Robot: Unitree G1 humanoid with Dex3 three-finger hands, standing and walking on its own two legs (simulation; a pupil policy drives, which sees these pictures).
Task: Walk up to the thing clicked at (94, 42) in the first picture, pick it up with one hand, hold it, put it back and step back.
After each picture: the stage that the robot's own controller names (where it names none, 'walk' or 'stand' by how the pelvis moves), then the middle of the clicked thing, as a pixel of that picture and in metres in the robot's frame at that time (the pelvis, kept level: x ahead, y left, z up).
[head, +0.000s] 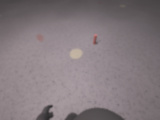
stand; (94, 39) +1.75 -0.11 -0.65
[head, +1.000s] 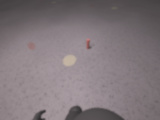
walk; (88, 44) +1.61 +0.15 -0.65
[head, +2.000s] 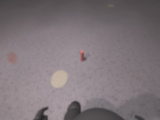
walk; (82, 56) +1.10 +0.21 -0.64
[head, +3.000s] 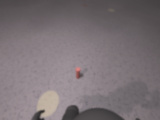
walk; (77, 73) +0.70 +0.18 -0.63
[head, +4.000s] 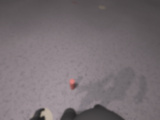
walk; (72, 84) +0.49 +0.18 -0.64
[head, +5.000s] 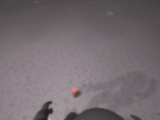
stand; (74, 93) +0.41 +0.18 -0.65
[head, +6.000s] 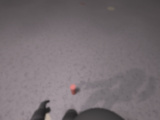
stand; (73, 90) +0.41 +0.18 -0.64
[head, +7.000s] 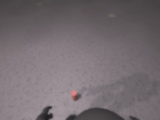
stand; (74, 96) +0.38 +0.19 -0.66
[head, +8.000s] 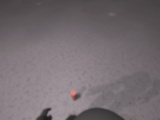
stand; (74, 95) +0.38 +0.20 -0.66
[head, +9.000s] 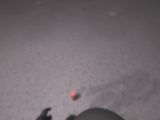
stand; (73, 96) +0.37 +0.20 -0.66
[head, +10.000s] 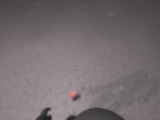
stand; (73, 96) +0.37 +0.19 -0.66
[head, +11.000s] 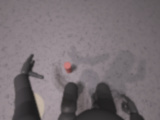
go down; (68, 68) +0.44 +0.18 -0.42
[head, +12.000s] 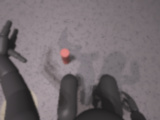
go down; (65, 57) +0.48 +0.19 -0.28
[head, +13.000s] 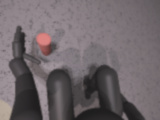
close in; (45, 46) +0.48 +0.22 -0.19
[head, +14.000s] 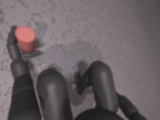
close; (27, 44) +0.47 +0.25 -0.17
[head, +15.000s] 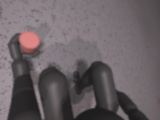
lift; (29, 46) +0.44 +0.24 -0.18
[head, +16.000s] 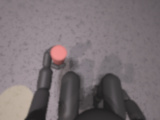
lift; (58, 58) +0.37 +0.23 -0.04
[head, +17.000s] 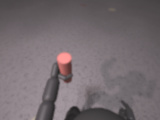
hold; (66, 70) +0.32 +0.16 +0.08
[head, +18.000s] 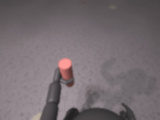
hold; (67, 75) +0.31 +0.16 +0.03
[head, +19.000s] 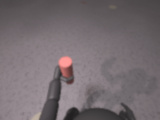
crouch; (68, 72) +0.32 +0.16 +0.04
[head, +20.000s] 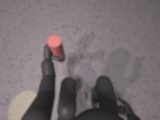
crouch; (58, 51) +0.46 +0.18 -0.04
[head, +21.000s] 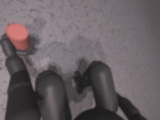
lower; (22, 43) +0.47 +0.25 -0.18
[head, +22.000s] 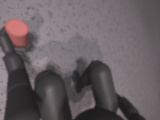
lower; (20, 39) +0.48 +0.26 -0.18
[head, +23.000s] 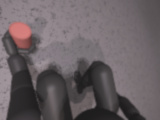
lower; (24, 42) +0.47 +0.26 -0.17
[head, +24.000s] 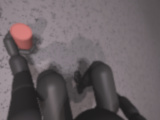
lower; (24, 42) +0.47 +0.25 -0.18
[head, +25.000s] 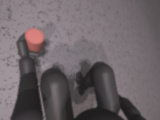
loosen; (35, 45) +0.45 +0.23 -0.17
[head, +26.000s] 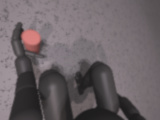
withdraw; (32, 46) +0.46 +0.23 -0.18
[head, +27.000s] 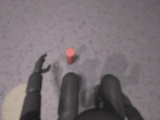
walk; (70, 57) +0.47 +0.17 -0.26
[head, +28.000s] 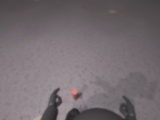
stand; (75, 95) +0.38 +0.15 -0.59
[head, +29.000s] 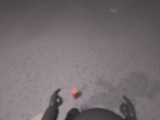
stand; (74, 94) +0.38 +0.17 -0.60
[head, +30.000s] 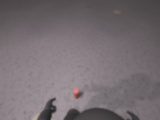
stand; (76, 93) +0.38 +0.15 -0.62
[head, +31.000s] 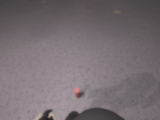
walk; (77, 93) +0.40 +0.16 -0.65
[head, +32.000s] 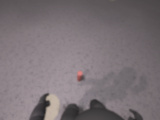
walk; (79, 76) +0.55 +0.08 -0.64
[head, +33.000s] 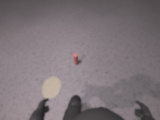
walk; (76, 59) +0.85 +0.25 -0.61
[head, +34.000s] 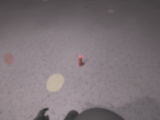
stand; (80, 61) +1.03 +0.18 -0.64
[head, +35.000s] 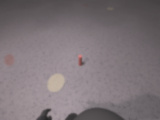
stand; (80, 60) +1.03 +0.18 -0.66
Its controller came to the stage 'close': yes
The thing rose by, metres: 0.69
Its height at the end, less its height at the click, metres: +0.00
